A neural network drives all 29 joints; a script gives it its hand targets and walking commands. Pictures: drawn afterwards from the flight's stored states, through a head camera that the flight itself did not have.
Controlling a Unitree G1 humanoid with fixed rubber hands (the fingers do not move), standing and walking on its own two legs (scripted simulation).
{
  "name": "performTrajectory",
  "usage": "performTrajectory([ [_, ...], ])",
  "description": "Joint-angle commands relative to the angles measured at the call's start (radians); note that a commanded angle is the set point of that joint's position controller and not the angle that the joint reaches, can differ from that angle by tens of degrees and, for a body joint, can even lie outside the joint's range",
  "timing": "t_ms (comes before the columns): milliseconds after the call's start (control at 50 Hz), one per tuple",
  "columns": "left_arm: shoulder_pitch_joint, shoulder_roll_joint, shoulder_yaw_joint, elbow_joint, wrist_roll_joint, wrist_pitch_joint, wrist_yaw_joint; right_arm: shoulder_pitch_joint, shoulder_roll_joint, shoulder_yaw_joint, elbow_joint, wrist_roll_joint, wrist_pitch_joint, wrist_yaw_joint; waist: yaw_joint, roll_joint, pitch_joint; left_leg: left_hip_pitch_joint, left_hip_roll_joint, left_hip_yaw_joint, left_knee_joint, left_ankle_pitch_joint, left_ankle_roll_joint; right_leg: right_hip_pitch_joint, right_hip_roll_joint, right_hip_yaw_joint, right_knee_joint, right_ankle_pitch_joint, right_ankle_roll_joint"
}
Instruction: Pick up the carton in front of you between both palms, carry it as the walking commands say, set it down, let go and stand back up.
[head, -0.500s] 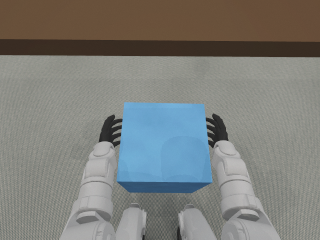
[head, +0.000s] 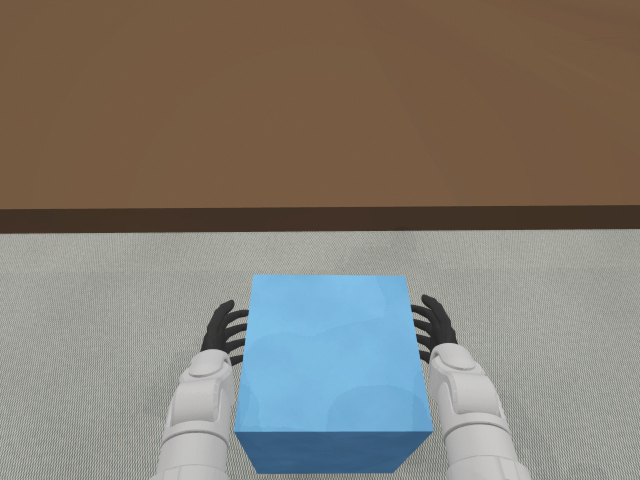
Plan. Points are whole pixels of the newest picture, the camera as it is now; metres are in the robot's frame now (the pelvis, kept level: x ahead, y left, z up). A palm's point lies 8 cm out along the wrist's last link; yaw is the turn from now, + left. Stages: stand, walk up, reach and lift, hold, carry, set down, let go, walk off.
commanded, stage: reach and lift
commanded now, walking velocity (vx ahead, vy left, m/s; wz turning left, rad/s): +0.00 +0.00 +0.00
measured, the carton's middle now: (327, 380) +0.30 +0.00 -0.07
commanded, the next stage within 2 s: hold in 1.12 s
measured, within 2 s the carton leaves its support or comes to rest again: neither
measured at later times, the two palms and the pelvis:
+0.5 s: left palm (209, 349) +0.29 +0.15 +0.04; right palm (449, 342) +0.29 -0.15 +0.04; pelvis -0.01 +0.00 +0.01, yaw +0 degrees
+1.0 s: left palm (208, 341) +0.29 +0.15 +0.05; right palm (450, 334) +0.30 -0.15 +0.06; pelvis +0.01 +0.00 +0.02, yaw +0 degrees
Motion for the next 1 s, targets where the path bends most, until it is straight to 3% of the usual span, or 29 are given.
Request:
performTrajectory([
  [0,-0.493,-0.982,-0.612,-0.044,-0.182,0.037,-0.255,-0.453,1.004,0.606,-0.004,0.174,0.048,0.259,-0.002,0.008,-0.258,0.295,-0.060,-0.022,-0.129,0.292,0.007,0.179,0.057,0.018,-0.155,0.290,-0.001],
  [120,-0.490,-0.946,-0.518,-0.015,-0.137,0.106,-0.269,-0.457,0.965,0.518,0.028,0.132,0.118,0.274,0.000,0.007,-0.071,0.314,-0.053,-0.015,-0.219,0.144,0.016,0.203,0.046,0.014,-0.244,0.148,-0.010],
  [220,-0.589,-0.952,-0.465,0.005,-0.113,0.104,-0.284,-0.558,0.972,0.468,0.050,0.107,0.116,0.288,0.003,0.007,-0.050,0.315,-0.049,-0.002,-0.221,0.064,0.022,0.193,0.040,0.006,-0.254,0.058,-0.018],
  [380,-0.653,-0.970,-0.495,-0.021,-0.126,0.099,-0.289,-0.619,0.988,0.497,0.016,0.117,0.109,0.290,-0.001,0.006,-0.137,0.350,-0.051,0.001,-0.218,0.083,0.017,0.240,0.043,0.000,-0.250,0.084,-0.015],
  [780,-0.473,-0.942,-0.545,-0.152,-0.156,0.148,-0.265,-0.443,0.936,0.536,-0.110,0.141,0.155,0.280,-0.003,0.017,-0.141,0.449,-0.057,-0.013,-0.266,0.321,0.003,0.343,0.058,0.004,-0.291,0.308,-0.003],
  [980,-0.446,-0.930,-0.563,-0.204,-0.172,0.171,-0.260,-0.413,0.928,0.559,-0.166,0.158,0.179,0.273,-0.002,0.012,-0.122,0.460,-0.059,-0.017,-0.277,0.336,0.002,0.360,0.057,0.008,-0.302,0.330,0.000],
])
